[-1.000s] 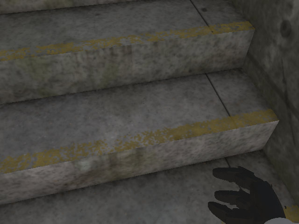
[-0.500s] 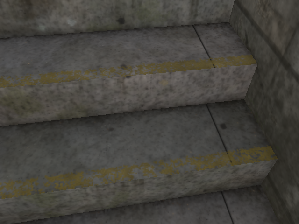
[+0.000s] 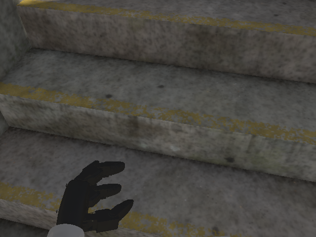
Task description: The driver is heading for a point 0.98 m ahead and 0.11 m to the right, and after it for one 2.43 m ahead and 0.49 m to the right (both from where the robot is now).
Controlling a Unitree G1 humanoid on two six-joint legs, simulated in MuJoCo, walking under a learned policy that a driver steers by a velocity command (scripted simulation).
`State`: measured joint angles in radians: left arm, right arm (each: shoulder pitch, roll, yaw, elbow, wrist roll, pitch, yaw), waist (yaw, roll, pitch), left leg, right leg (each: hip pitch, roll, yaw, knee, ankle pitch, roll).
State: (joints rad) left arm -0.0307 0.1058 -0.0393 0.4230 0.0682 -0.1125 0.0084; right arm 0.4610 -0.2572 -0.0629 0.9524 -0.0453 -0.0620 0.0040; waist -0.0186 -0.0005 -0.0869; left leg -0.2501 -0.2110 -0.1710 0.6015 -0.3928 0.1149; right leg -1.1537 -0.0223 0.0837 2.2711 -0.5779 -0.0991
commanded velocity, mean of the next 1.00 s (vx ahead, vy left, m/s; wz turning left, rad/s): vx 0.97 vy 0.00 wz -0.15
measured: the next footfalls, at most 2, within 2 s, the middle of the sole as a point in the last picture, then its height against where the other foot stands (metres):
right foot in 0.14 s outside the picture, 0.18 m higher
left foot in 0.48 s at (133, 186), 0.18 m higher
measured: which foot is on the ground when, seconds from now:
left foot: down 0.00-0.12, up 0.14-0.46, down 0.48-0.86, up 0.88-1.00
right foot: up 0.00-0.12, down 0.14-0.48, up 0.50-0.84, down 0.86-1.00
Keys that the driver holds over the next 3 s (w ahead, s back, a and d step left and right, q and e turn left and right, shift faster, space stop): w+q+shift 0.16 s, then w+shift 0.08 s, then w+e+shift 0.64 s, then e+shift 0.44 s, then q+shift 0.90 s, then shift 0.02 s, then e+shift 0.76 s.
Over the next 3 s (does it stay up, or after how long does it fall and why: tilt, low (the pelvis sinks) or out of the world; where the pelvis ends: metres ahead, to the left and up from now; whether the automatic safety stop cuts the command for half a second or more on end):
stays up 1.21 -0.10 0.80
